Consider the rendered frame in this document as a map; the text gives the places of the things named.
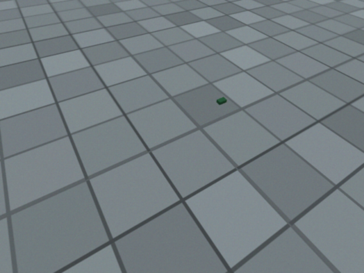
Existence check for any small box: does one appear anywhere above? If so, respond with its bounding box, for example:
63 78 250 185
216 97 227 105

